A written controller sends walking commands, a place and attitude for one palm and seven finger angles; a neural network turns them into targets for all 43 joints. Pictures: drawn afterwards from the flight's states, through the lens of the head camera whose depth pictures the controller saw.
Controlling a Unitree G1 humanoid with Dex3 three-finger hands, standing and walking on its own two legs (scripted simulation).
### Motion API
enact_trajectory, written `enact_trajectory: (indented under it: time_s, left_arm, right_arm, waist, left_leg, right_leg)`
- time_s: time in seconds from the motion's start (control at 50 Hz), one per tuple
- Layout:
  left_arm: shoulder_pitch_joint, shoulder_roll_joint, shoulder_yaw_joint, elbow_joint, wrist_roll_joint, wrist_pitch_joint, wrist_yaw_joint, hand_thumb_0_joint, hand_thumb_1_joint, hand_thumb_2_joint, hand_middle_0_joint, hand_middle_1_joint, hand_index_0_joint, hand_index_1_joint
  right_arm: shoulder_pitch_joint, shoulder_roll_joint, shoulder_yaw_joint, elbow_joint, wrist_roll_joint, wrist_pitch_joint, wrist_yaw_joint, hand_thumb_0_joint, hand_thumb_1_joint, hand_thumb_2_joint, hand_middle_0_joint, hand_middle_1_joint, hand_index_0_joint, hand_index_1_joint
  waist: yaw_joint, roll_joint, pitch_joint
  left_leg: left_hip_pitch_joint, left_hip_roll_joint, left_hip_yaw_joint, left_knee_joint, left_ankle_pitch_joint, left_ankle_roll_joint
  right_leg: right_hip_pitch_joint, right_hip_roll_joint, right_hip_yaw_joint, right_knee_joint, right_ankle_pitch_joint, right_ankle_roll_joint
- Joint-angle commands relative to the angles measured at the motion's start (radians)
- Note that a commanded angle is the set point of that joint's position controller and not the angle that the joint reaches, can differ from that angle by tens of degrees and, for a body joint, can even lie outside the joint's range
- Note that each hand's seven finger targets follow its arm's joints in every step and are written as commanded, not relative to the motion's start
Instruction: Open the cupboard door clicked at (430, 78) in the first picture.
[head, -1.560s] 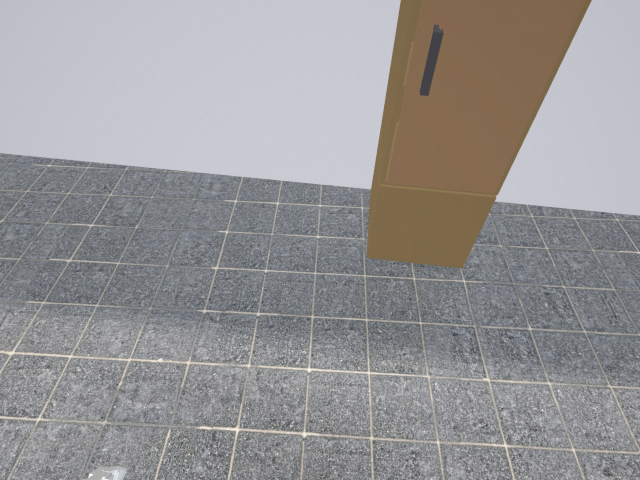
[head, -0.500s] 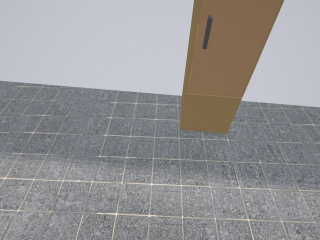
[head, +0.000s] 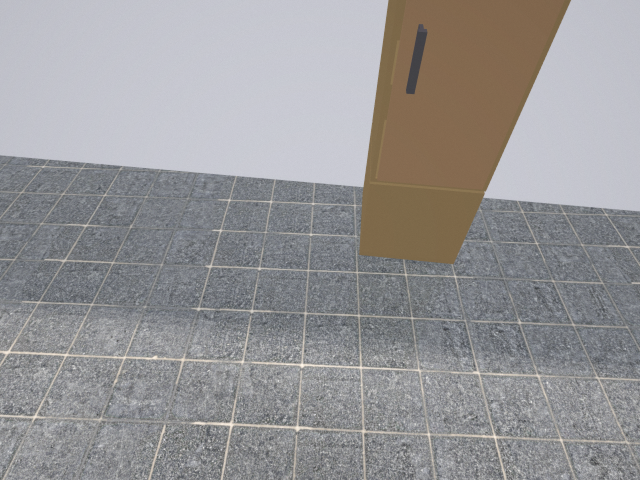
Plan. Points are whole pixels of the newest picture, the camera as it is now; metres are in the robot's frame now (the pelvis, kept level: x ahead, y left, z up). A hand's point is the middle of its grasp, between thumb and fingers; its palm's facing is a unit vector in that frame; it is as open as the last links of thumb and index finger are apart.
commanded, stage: walk to a spot facing it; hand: left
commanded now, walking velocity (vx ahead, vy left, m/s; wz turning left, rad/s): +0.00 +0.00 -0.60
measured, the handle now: (415, 59) +1.05 -0.18 +0.06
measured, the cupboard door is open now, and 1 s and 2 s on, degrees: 0 0 0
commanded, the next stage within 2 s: none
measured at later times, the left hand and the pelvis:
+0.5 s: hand out of the picture +0.05 +0.16 -0.18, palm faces -0.17 -0.95 -0.26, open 7.4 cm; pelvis -0.02 -0.02 -0.02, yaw -13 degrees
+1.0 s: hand out of the picture +0.14 +0.21 -0.17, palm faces -0.44 -0.87 -0.23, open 7.4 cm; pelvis -0.04 +0.05 +0.00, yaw -31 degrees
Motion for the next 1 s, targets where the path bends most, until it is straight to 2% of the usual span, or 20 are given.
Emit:
enact_trajectory:
  time_s: [0.0, 0.06, 0.18, 0.22, 0.26, 0.3, 0.32, 0.34, 0.36, 0.4, 0.44, 0.68, 0.76, 0.8, 0.82, 0.84, 0.86, 0.88, 0.92, 0.98]
  left_arm:
    - [-0.042, 0.196, 0.045, -0.076, -0.003, -0.012, 0.009, 0.0, 0.9, 0.9, -0.2, -0.3, -0.2, -0.3]
    - [0.02, 0.101, 0.036, -0.087, -0.002, 0.022, 0.014, 0.0, 0.9, 0.9, -0.2, -0.3, -0.2, -0.3]
    - [0.054, 0.076, 0.061, -0.175, 0.004, 0.048, 0.001, 0.0, 0.9, 0.9, -0.2, -0.3, -0.2, -0.3]
    - [0.068, 0.049, 0.067, -0.195, 0.003, 0.054, -0.004, 0.0, 0.9, 0.9, -0.2, -0.3, -0.2, -0.3]
    - [0.081, 0.027, 0.079, -0.215, 0.004, 0.059, -0.008, 0.0, 0.9, 0.9, -0.2, -0.3, -0.2, -0.3]
    - [0.179, 0.012, 0.088, -0.2, 0.006, 0.048, -0.014, 0.0, 0.9, 0.9, -0.2, -0.3, -0.2, -0.3]
    - [0.23, 0.056, 0.098, -0.189, 0.013, 0.036, -0.011, 0.0, 0.9, 0.9, -0.2, -0.3, -0.2, -0.3]
    - [0.246, 0.167, 0.119, -0.197, 0.025, 0.017, 0.006, 0.0, 0.9, 0.9, -0.2, -0.3, -0.2, -0.3]
    - [0.276, 0.152, 0.113, -0.204, 0.003, 0.023, 0.016, 0.0, 0.9, 0.9, -0.2, -0.3, -0.2, -0.3]
    - [0.15, 0.109, 0.11, -0.234, 0.005, 0.025, 0.018, 0.0, 0.9, 0.9, -0.2, -0.3, -0.2, -0.3]
    - [0.104, 0.075, 0.105, -0.252, 0.003, 0.02, 0.019, 0.0, 0.9, 0.9, -0.2, -0.3, -0.2, -0.3]
    - [0.165, 0.083, 0.125, -0.236, 0.012, 0.033, 0.012, 0.0, 0.9, 0.9, -0.2, -0.3, -0.2, -0.3]
    - [0.102, 0.101, 0.129, -0.254, 0.014, 0.045, 0.01, 0.0, 0.9, 0.9, -0.2, -0.3, -0.2, -0.3]
    - [0.048, 0.087, 0.124, -0.273, 0.007, 0.051, 0.006, 0.0, 0.9, 0.9, -0.2, -0.3, -0.2, -0.3]
    - [0.047, 0.04, 0.116, -0.292, 0.001, 0.054, 0.001, 0.0, 0.9, 0.9, -0.2, -0.3, -0.2, -0.3]
    - [0.052, -0.005, 0.112, -0.31, -0.001, 0.054, -0.013, 0.0, 0.9, 0.9, -0.2, -0.3, -0.2, -0.3]
    - [0.029, 0.044, 0.128, -0.308, 0.014, 0.057, -0.014, 0.0, 0.9, 0.9, -0.2, -0.3, -0.2, -0.3]
    - [0.036, 0.063, 0.143, -0.281, 0.023, 0.061, -0.022, 0.0, 0.9, 0.9, -0.2, -0.3, -0.2, -0.3]
    - [0.109, 0.029, 0.134, -0.256, 0.022, 0.066, -0.042, 0.0, 0.9, 0.9, -0.2, -0.3, -0.2, -0.3]
    - [0.037, -0.005, 0.116, -0.276, 0.02, 0.062, -0.058, 0.0, 0.9, 0.9, -0.2, -0.3, -0.2, -0.3]
  right_arm:
    - [-0.036, -0.195, -0.047, -0.072, -0.003, -0.018, -0.017, 0.0, -0.9, -0.9, 0.2, 0.3, 0.2, 0.3]
    - [0.035, -0.087, -0.036, -0.083, -0.003, 0.004, -0.024, 0.0, -0.9, -0.9, 0.2, 0.3, 0.2, 0.3]
    - [0.035, -0.122, -0.078, -0.172, -0.007, 0.02, -0.034, 0.0, -0.9, -0.9, 0.2, 0.3, 0.2, 0.3]
    - [0.024, -0.129, -0.09, -0.194, -0.007, 0.015, -0.032, 0.0, -0.9, -0.9, 0.2, 0.3, 0.2, 0.3]
    - [-0.002, -0.117, -0.095, -0.217, -0.013, 0.011, -0.033, 0.0, -0.9, -0.9, 0.2, 0.3, 0.2, 0.3]
    - [-0.036, -0.111, -0.1, -0.233, -0.016, 0.017, -0.031, 0.0, -0.9, -0.9, 0.2, 0.3, 0.2, 0.3]
    - [-0.028, -0.089, -0.1, -0.241, -0.01, 0.026, -0.028, 0.0, -0.9, -0.9, 0.2, 0.3, 0.2, 0.3]
    - [0.007, 0.006, -0.084, -0.275, -0.003, 0.028, -0.022, 0.0, -0.9, -0.9, 0.2, 0.3, 0.2, 0.3]
    - [-0.026, -0.022, -0.085, -0.283, -0.001, 0.038, -0.03, 0.0, -0.9, -0.9, 0.2, 0.3, 0.2, 0.3]
    - [-0.032, -0.019, -0.09, -0.269, -0.002, 0.038, -0.025, 0.0, -0.9, -0.9, 0.2, 0.3, 0.2, 0.3]
    - [0.013, -0.003, -0.089, -0.244, -0.008, 0.036, -0.021, 0.0, -0.9, -0.9, 0.2, 0.3, 0.2, 0.3]
    - [-0.02, 0.021, -0.082, -0.279, 0.001, 0.027, -0.035, 0.0, -0.9, -0.9, 0.2, 0.3, 0.2, 0.3]
    - [0.06, 0.018, -0.08, -0.276, 0.011, 0.018, -0.041, 0.0, -0.9, -0.9, 0.2, 0.3, 0.2, 0.3]
    - [0.162, -0.001, -0.084, -0.253, 0.012, 0.007, -0.048, 0.0, -0.9, -0.9, 0.2, 0.3, 0.2, 0.3]
    - [0.18, -0.056, -0.093, -0.26, 0.006, 0.0, -0.051, 0.0, -0.9, -0.9, 0.2, 0.3, 0.2, 0.3]
    - [0.143, -0.141, -0.107, -0.287, -0.009, 0.002, -0.049, 0.0, -0.9, -0.9, 0.2, 0.3, 0.2, 0.3]
    - [0.08, -0.136, -0.103, -0.306, -0.008, 0.006, -0.048, 0.0, -0.9, -0.9, 0.2, 0.3, 0.2, 0.3]
    - [0.017, -0.075, -0.087, -0.317, -0.012, 0.003, -0.048, 0.0, -0.9, -0.9, 0.2, 0.3, 0.2, 0.3]
    - [-0.021, -0.041, -0.069, -0.328, -0.014, -0.009, -0.045, 0.0, -0.9, -0.9, 0.2, 0.3, 0.2, 0.3]
    - [0.109, -0.045, -0.078, -0.288, -0.018, -0.019, -0.041, 0.0, -0.9, -0.9, 0.2, 0.3, 0.2, 0.3]
  waist:
    - [-0.004, 0.016, -0.056]
    - [-0.008, -0.007, -0.059]
    - [-0.005, 0.089, -0.047]
    - [0.003, 0.196, -0.048]
    - [0.017, 0.2, -0.029]
    - [0.067, 0.141, -0.048]
    - [0.087, -0.018, -0.052]
    - [0.072, -0.383, -0.044]
    - [0.091, -0.258, -0.059]
    - [0.039, -0.167, -0.003]
    - [0.009, -0.092, -0.048]
    - [0.053, -0.13, -0.108]
    - [0.017, -0.145, -0.125]
    - [-0.035, -0.123, -0.136]
    - [-0.046, 0.044, -0.12]
    - [-0.034, 0.311, -0.074]
    - [-0.025, 0.26, -0.024]
    - [0.014, 0.161, 0.016]
    - [0.055, 0.125, -0.014]
    - [-0.004, 0.162, 0.014]
  left_leg:
    - [0.034, 0.114, -0.065, -0.032, 0.124, 0.031]
    - [0.025, 0.122, -0.012, 0.032, 0.135, 0.013]
    - [-0.003, 0.223, -0.049, 0.038, 0.081, 0.067]
    - [-0.023, 0.326, -0.092, 0.001, 0.188, 0.137]
    - [-0.082, 0.379, -0.07, 0.021, 0.294, 0.178]
    - [-0.13, 0.313, 0.04, 0.182, 0.256, 0.104]
    - [-0.206, 0.224, 0.114, 0.386, 0.113, 0.031]
    - [-0.463, 0.044, 0.161, 0.676, -0.345, -0.049]
    - [-0.427, 0.036, -0.011, 0.764, -0.384, -0.037]
    - [-0.447, 0.059, -0.064, 0.828, -0.253, -0.033]
    - [-0.409, 0.068, -0.045, 0.796, -0.163, -0.047]
    - [-0.325, 0.013, -0.031, 0.472, -0.221, -0.046]
    - [-0.17, -0.019, -0.028, 0.25, -0.201, -0.019]
    - [0.053, 0.0, -0.028, 0.044, -0.088, 0.003]
    - [0.163, 0.142, -0.183, -0.079, -0.165, 0.051]
    - [0.137, 0.397, -0.424, -0.184, -0.184, 0.131]
    - [-0.047, 0.475, -0.436, -0.192, -0.143, 0.181]
    - [-0.153, 0.383, -0.333, -0.167, -0.078, 0.167]
    - [-0.135, 0.282, -0.153, -0.141, -0.105, 0.132]
    - [0.003, 0.266, -0.104, -0.143, -0.173, 0.14]
  right_leg:
    - [-0.029, -0.117, 0.115, -0.048, 0.18, -0.032]
    - [-0.069, -0.109, 0.134, 0.019, 0.256, -0.023]
    - [-0.218, -0.024, 0.095, 0.242, 0.167, -0.009]
    - [-0.254, 0.007, 0.019, 0.443, -0.143, 0.01]
    - [-0.226, -0.04, 0.003, 0.508, -0.304, 0.013]
    - [-0.093, -0.042, -0.037, 0.308, -0.152, 0.012]
    - [-0.019, -0.076, 0.03, 0.118, 0.077, -0.001]
    - [0.056, -0.341, 0.485, -0.046, 0.384, -0.092]
    - [-0.026, -0.365, 0.531, -0.108, 0.344, -0.158]
    - [-0.099, -0.288, 0.491, -0.113, 0.119, -0.18]
    - [-0.071, -0.231, 0.384, -0.085, 0.151, -0.165]
    - [0.003, -0.173, 0.466, -0.06, 0.203, -0.184]
    - [-0.075, -0.146, 0.502, -0.042, 0.212, -0.152]
    - [-0.234, -0.08, 0.452, 0.007, 0.08, -0.08]
    - [-0.412, 0.025, 0.35, 0.128, -0.105, -0.028]
    - [-0.545, 0.131, 0.14, 0.42, -0.311, 0.026]
    - [-0.507, 0.056, 0.102, 0.635, -0.312, 0.057]
    - [-0.445, 0.041, 0.109, 0.76, -0.237, 0.068]
    - [-0.439, 0.017, 0.044, 0.858, -0.155, 0.072]
    - [-0.524, -0.015, -0.007, 0.77, -0.13, 0.073]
